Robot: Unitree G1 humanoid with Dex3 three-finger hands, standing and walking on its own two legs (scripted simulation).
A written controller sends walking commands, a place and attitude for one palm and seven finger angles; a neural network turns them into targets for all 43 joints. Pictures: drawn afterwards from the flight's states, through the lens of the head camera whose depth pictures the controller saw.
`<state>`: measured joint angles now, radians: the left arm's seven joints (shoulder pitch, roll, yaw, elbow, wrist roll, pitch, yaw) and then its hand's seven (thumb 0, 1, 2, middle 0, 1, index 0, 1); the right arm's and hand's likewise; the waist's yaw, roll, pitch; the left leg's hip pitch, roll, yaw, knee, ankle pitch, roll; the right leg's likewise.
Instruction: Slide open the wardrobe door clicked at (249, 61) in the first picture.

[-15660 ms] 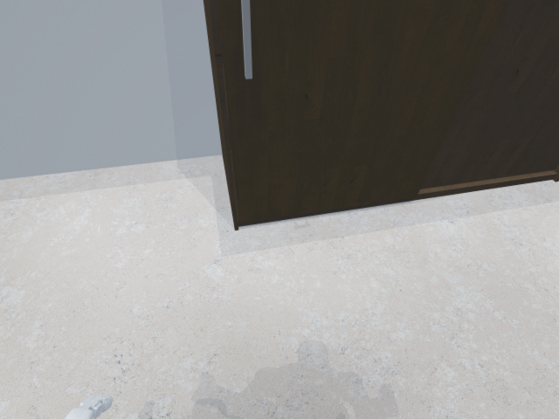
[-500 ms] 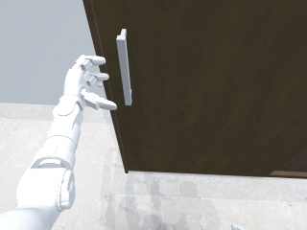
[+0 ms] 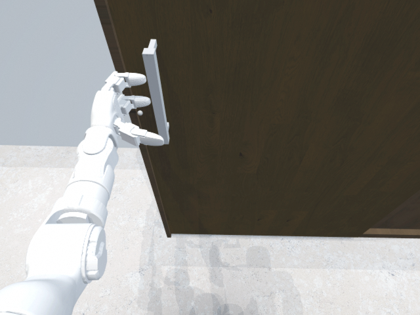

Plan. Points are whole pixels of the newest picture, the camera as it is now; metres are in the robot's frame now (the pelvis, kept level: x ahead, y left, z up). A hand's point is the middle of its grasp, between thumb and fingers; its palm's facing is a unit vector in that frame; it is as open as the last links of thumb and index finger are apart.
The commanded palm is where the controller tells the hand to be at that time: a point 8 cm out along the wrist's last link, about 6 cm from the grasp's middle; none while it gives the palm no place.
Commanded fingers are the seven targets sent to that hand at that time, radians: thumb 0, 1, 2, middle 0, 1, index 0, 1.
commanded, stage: feel for the door with the fingertips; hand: left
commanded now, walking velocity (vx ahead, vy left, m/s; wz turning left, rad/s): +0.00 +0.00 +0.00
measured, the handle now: (159, 97) +0.52 +0.10 +0.13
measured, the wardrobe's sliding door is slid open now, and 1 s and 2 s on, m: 0.00 0.00 0.00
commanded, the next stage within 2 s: slide the fingers in behind the handle in 0.36 s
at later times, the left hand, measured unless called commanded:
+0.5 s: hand (134, 109) +0.48 +0.14 +0.13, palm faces -0.03 -1.00 +0.00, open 13.7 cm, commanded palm +0.45 +0.19 +0.13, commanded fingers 0.00 -0.50 0.30 -0.30 -1.20 -0.30 -1.20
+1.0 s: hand (143, 116) +0.46 +0.12 +0.13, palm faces -0.05 -1.00 +0.01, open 14.0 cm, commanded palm +0.44 +0.17 +0.13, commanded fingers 0.00 -0.50 0.30 -0.30 -1.20 -0.30 -1.20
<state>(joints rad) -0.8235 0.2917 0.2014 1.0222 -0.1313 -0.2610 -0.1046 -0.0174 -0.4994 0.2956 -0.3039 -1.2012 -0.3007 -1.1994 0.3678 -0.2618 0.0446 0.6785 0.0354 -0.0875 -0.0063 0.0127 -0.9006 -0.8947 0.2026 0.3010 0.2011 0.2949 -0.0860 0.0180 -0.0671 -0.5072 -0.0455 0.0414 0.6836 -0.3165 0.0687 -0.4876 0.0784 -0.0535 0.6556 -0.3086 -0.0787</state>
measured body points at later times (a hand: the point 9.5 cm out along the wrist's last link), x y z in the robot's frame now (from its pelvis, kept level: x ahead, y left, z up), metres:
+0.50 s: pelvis +0.00 +0.00 +0.00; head +0.06 +0.00 +0.44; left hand +0.47 +0.20 +0.14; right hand +0.05 -0.27 -0.12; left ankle +0.01 +0.07 -0.72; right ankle +0.01 -0.07 -0.72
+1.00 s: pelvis +0.01 +0.01 +0.00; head +0.04 +0.01 +0.45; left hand +0.46 +0.18 +0.13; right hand +0.07 -0.24 -0.12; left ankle +0.01 +0.07 -0.72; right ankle +0.01 -0.07 -0.72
